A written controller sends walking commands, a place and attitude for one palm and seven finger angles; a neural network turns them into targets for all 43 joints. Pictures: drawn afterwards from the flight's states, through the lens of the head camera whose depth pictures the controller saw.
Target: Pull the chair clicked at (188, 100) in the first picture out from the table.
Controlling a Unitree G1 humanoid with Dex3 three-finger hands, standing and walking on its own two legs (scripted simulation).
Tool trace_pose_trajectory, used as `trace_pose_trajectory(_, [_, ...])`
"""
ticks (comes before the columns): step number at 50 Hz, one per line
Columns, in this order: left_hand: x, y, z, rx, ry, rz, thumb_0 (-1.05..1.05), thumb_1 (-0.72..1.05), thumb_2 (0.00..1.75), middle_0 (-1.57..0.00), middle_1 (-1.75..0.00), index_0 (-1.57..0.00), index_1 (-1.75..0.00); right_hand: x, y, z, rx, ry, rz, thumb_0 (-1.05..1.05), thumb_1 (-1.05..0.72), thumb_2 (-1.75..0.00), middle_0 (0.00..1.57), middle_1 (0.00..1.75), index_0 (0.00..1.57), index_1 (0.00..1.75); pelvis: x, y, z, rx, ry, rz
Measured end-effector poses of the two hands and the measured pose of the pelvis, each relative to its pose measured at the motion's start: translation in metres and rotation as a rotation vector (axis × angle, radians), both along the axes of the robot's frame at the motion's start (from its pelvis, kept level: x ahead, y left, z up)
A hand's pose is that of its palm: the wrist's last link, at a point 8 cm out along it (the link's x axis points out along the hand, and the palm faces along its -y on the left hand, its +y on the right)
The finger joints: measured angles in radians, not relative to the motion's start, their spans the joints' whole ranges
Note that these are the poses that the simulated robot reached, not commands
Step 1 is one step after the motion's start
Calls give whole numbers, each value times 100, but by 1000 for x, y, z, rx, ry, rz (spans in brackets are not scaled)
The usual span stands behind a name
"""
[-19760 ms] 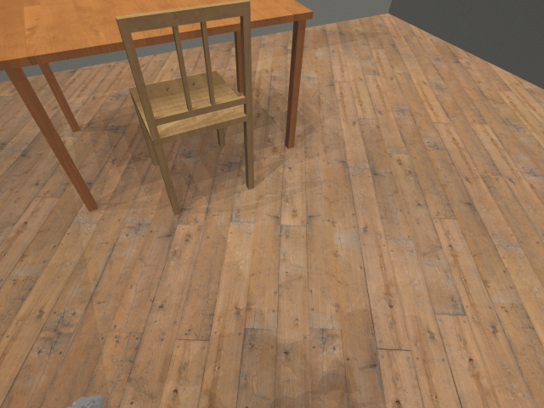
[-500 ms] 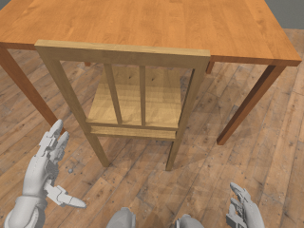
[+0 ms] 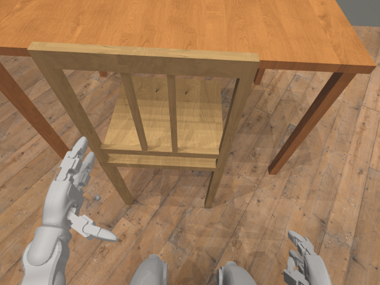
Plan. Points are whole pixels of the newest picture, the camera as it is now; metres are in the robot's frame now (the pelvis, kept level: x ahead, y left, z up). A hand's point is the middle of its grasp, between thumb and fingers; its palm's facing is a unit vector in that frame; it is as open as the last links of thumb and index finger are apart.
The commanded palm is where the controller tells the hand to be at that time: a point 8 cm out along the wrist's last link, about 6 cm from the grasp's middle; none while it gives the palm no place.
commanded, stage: aim the fingers beside a spindle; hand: left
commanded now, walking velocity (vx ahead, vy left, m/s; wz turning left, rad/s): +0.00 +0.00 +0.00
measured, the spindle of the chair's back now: (136, 117) +0.50 +0.16 +0.00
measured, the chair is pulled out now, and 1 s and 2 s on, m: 0.00 0.00 0.00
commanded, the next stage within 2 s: push the fingers through the gap in 1.60 s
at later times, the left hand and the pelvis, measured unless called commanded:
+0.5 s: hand (117, 182) +0.32 +0.17 +0.02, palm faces -0.03 -1.00 -0.03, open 16.9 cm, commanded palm +0.30 +0.22 +0.02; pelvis +0.00 +0.01 -0.01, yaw +0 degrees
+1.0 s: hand (138, 169) +0.36 +0.13 -0.01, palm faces -0.04 -1.00 -0.03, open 16.9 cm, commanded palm +0.34 +0.18 -0.01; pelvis -0.01 +0.00 -0.03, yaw -1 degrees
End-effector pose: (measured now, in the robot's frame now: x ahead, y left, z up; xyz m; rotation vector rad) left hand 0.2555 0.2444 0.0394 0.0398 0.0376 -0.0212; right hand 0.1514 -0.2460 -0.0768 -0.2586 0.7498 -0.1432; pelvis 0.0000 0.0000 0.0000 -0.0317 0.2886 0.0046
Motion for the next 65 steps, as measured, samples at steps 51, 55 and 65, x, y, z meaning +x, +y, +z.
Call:
trace_pose_trajectory(51, [87,-57,-46,-7,-27,-15,-1,-50,30,-7,-8,-6,-8,-34,-1,-55,28,228,-29,1,-91,-89,21,30,20,30,-8,2,-30,6,95,-13])
trace_pose_trajectory(55, [94,-61,-48,-3,-31,-13,-1,-50,30,-7,-8,-6,-8,-40,-3,-60,32,254,-42,1,-91,-89,21,30,20,30,-8,1,-32,9,103,-17])
trace_pose_trajectory(65, [92,-55,-49,3,-17,10,-1,-50,30,-7,-8,-6,-8,-48,-6,-61,46,285,-62,1,-91,-89,21,30,20,30,-6,-2,-29,15,103,-23])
